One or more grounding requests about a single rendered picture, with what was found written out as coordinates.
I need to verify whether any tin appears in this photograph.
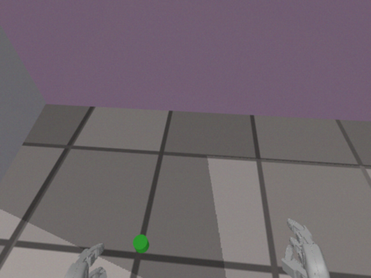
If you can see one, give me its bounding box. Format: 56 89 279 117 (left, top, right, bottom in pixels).
133 235 149 253

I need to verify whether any right robot hand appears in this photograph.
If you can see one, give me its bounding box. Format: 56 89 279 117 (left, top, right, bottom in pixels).
281 218 330 278

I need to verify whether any left robot hand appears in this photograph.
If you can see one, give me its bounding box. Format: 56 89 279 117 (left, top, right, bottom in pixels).
64 243 107 278

